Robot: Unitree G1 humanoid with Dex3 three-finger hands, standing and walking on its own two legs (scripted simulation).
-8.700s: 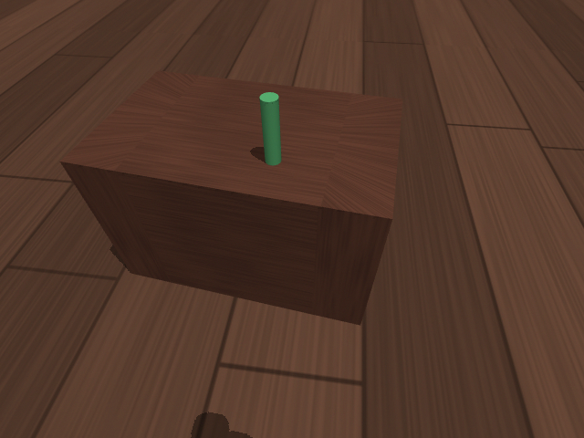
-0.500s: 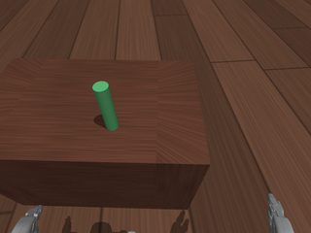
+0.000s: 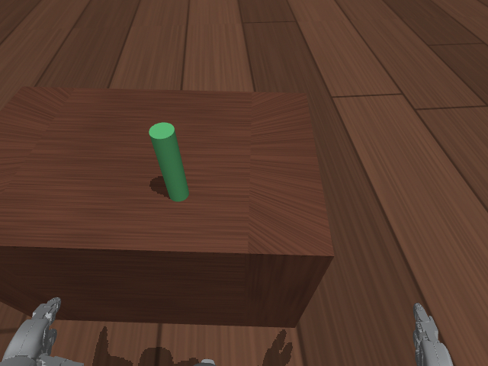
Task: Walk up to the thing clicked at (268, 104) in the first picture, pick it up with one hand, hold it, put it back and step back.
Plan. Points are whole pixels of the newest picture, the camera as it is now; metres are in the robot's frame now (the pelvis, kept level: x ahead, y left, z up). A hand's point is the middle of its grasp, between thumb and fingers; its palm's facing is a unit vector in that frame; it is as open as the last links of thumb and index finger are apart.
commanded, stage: go down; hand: left
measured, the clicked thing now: (171, 166) +0.52 +0.18 +0.00
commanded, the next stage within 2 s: none
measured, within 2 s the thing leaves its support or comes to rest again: neither
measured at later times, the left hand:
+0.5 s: hand (56, 238) +0.32 +0.33 +0.03, palm faces +0.21 -0.96 -0.17, open 17.6 cm
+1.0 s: hand (50, 196) +0.38 +0.35 +0.07, palm faces +0.20 -0.97 -0.09, open 17.6 cm
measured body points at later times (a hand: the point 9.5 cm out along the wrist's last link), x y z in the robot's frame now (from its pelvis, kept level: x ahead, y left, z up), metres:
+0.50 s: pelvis -0.01 +0.00 +0.01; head +0.05 +0.01 +0.45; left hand +0.31 +0.38 +0.05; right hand +0.13 -0.26 -0.06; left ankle +0.01 +0.12 -0.67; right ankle -0.02 -0.15 -0.67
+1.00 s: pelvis -0.01 +0.00 +0.01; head +0.08 +0.02 +0.45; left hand +0.37 +0.40 +0.08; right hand +0.14 -0.26 -0.06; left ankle +0.01 +0.12 -0.67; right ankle -0.02 -0.15 -0.67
